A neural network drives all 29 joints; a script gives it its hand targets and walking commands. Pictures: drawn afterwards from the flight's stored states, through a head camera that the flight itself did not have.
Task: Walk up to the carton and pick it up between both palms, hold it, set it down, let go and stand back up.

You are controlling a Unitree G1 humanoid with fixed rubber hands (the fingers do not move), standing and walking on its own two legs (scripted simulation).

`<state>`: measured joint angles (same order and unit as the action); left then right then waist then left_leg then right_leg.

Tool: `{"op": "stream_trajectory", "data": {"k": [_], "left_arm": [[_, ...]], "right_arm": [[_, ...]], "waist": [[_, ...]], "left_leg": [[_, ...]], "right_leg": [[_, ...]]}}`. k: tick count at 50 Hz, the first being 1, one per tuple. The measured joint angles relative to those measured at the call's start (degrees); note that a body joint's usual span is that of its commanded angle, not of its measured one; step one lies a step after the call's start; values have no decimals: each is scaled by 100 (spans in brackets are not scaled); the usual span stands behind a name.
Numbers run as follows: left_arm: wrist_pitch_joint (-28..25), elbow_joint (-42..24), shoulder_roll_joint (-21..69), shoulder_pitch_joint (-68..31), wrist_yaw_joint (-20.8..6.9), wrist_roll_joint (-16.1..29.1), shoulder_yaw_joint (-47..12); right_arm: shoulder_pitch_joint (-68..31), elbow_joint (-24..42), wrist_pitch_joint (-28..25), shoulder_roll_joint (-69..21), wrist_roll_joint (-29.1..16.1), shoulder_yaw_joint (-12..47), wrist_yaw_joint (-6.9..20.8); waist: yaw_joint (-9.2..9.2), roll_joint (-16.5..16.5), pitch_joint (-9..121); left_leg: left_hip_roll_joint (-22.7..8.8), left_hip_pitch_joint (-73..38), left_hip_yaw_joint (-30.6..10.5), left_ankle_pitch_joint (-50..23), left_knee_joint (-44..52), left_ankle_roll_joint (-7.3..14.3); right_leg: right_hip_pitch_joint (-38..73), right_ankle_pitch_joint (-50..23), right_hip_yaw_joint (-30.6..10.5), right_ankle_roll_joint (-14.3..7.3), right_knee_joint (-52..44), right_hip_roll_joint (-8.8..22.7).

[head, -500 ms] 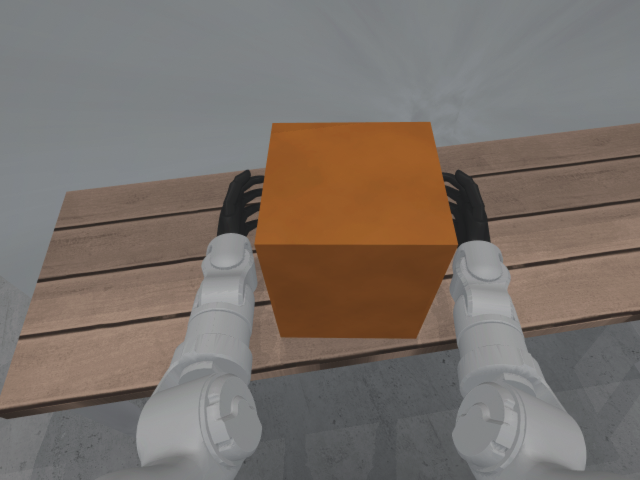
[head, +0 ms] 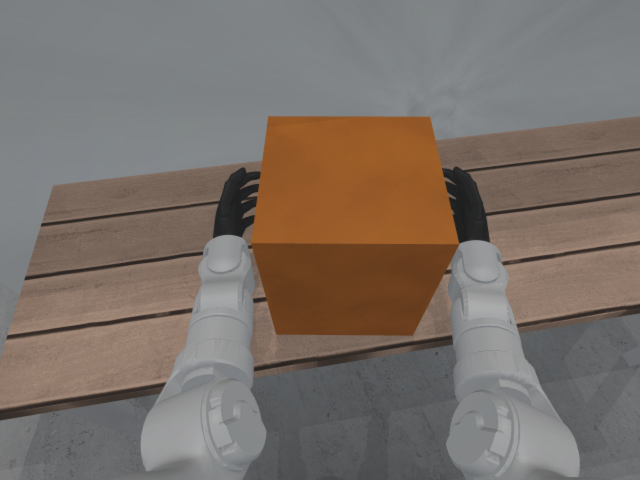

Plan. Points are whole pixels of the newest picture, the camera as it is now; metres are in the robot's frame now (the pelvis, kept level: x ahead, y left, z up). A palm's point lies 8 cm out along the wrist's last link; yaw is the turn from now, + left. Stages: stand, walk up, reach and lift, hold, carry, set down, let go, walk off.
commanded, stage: set down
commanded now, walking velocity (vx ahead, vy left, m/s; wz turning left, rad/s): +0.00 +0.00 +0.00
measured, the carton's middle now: (346, 235) +0.44 -0.04 +0.01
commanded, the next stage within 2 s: none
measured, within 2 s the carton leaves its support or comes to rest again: neither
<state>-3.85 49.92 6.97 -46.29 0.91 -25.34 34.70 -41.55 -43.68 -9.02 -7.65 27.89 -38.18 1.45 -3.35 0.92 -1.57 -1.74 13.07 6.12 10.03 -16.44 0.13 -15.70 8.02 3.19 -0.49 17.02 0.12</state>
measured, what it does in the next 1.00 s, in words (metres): stands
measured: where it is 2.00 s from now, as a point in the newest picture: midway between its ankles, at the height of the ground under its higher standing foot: outside the picture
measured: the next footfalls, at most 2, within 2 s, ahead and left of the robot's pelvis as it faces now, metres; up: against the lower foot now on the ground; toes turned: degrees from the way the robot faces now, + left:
none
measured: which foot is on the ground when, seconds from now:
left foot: down 0.00-1.00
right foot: down 0.00-1.00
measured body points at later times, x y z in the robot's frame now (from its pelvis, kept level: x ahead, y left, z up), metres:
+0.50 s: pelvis -0.01 +0.01 -0.01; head +0.07 +0.01 +0.43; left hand +0.45 +0.14 +0.04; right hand +0.44 -0.19 +0.04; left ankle -0.03 +0.12 -0.75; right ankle +0.00 -0.11 -0.75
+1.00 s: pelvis -0.05 -0.01 -0.04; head +0.04 -0.01 +0.40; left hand +0.45 +0.17 +0.07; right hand +0.43 -0.25 +0.07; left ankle -0.03 +0.12 -0.75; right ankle +0.00 -0.11 -0.75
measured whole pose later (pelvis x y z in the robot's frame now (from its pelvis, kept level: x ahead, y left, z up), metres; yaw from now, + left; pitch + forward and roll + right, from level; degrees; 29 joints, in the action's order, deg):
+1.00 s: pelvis -0.05 -0.01 -0.04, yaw +0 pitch +26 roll +0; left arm -11.0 81.1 -18.0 -65.5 3.1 24.3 -12.1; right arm -61.9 -76.3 -7.6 22.5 -25.5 5.8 1.6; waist -2.3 -0.3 16.6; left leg -3.1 49.6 2.8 13.4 -37.3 -0.8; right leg -50.7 10.0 4.3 -2.3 34.8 -0.5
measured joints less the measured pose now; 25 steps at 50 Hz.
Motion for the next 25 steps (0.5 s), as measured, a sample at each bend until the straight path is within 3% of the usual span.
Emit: {"op": "stream_trajectory", "data": {"k": [7,11,13,19,25], "left_arm": [[-137,33,13,65,68,0,-101],[-143,318,-159,9,171,90,-340],[-104,581,-348,-31,306,319,-673],[-282,1649,-951,-397,791,1589,-1907],[-807,2688,-1352,-924,808,2590,-2684]], "right_arm": [[79,-85,-153,77,-144,43,28],[42,-505,-241,366,-459,349,0],[-41,-917,-255,637,-912,738,-82],[-600,-2162,-193,1362,-2514,2226,-445],[-1066,-2860,-241,1758,-3540,3227,-630]], "waist": [[34,20,76],[120,48,161],[164,47,258],[245,-55,840],[287,-182,1323]], "left_leg": [[-1,72,51,62,-75,14],[-36,152,139,127,-174,14],[-65,287,182,163,-263,15],[-194,1255,215,312,-774,8],[-245,2051,57,411,-1209,-13]], "right_leg": [[-57,1,-41,10,-4,3],[-150,-2,-124,11,38,-28],[-280,-11,-166,5,71,-53],[-1142,-59,-216,-22,281,-149],[-1827,-3,-110,-39,561,-176]]}}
